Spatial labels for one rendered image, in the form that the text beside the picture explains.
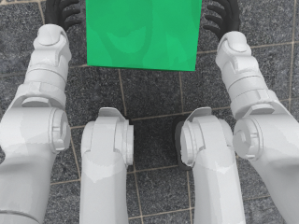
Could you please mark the robot left upper arm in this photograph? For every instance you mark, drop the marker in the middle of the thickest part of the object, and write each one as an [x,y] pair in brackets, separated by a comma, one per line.
[31,138]

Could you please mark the left robot hand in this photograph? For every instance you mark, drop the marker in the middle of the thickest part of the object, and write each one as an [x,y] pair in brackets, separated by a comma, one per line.
[54,13]

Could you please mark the right robot hand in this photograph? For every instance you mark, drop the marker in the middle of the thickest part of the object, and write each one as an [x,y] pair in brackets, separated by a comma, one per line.
[229,21]

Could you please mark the carton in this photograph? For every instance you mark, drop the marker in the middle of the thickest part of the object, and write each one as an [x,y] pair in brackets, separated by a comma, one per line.
[152,35]

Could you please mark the right robot forearm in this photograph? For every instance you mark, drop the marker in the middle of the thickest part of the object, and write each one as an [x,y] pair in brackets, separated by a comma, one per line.
[243,79]

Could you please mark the robot left thigh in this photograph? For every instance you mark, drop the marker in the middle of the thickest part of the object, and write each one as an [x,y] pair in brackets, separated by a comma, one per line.
[103,172]

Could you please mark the robot right upper arm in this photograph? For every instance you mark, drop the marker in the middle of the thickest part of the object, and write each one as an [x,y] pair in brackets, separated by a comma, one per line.
[270,142]

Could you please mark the right robot foot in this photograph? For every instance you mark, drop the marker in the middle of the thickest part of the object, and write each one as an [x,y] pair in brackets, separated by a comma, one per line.
[176,128]

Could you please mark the left robot forearm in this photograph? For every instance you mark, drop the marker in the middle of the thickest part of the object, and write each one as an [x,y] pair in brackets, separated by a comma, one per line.
[46,75]

